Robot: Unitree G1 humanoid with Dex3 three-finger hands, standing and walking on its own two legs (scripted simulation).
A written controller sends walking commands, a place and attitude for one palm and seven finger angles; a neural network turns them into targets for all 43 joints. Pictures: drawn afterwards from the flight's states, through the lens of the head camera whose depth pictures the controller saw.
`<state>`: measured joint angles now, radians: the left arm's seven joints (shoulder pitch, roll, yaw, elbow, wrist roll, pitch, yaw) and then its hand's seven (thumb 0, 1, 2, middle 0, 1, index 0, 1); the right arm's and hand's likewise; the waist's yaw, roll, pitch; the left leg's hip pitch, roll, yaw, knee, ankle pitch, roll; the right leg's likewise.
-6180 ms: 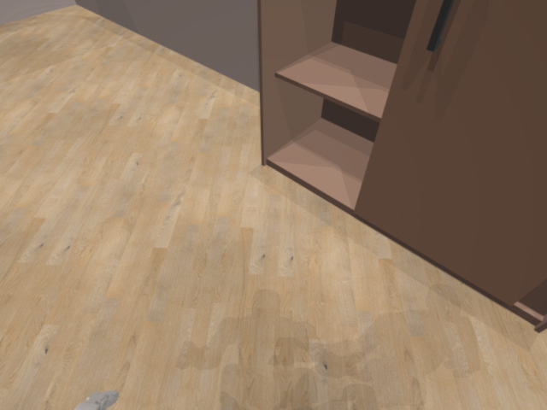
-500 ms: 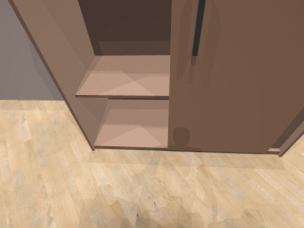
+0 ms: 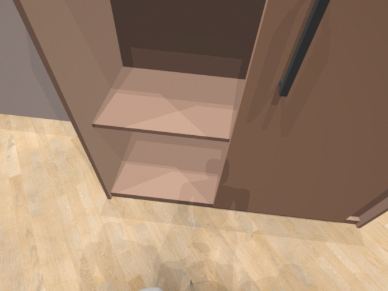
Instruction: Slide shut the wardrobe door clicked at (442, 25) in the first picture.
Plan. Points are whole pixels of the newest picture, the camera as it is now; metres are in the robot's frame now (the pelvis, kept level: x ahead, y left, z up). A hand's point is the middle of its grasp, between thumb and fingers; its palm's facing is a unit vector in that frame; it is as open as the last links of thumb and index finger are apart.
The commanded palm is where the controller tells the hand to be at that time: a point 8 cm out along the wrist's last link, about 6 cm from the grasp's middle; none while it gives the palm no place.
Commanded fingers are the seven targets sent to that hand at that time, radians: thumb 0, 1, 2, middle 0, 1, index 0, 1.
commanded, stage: take the last steps up to it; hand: right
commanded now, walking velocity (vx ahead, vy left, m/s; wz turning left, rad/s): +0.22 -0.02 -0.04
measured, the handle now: (303, 37) +0.61 -0.18 +0.24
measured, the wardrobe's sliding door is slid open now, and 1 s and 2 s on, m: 0.57 0.57 0.57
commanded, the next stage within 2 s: come to a stop and stand still in 0.22 s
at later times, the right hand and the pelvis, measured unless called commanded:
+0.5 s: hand out of the picture +0.07 -0.18 -0.18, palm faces +0.09 +0.99 -0.13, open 7.3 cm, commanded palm none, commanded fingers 0.00 -0.90 -0.90 0.20 0.30 0.20 0.30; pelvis +0.13 -0.03 +0.01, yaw +1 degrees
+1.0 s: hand out of the picture +0.15 -0.15 -0.14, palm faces +0.00 +0.97 -0.25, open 7.3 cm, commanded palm none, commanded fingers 0.00 -0.90 -0.90 0.20 0.30 0.20 0.30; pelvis +0.11 +0.03 +0.02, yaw +2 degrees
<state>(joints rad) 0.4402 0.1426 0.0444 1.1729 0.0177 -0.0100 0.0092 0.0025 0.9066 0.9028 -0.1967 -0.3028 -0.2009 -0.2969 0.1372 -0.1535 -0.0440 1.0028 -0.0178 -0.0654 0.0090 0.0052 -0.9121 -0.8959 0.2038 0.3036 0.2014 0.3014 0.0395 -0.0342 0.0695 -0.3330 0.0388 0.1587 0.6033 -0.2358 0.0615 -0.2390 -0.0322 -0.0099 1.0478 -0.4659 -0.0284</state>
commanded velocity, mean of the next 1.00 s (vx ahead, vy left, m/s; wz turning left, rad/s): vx -0.01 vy -0.02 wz -0.01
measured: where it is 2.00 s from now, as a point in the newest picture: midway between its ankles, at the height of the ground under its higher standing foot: outside the picture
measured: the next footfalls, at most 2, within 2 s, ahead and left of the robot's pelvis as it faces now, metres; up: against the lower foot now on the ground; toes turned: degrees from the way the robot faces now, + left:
right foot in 0.38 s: +0.20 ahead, -0.13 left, +0.00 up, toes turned -6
left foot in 0.84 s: +0.14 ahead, +0.15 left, +0.00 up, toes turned +3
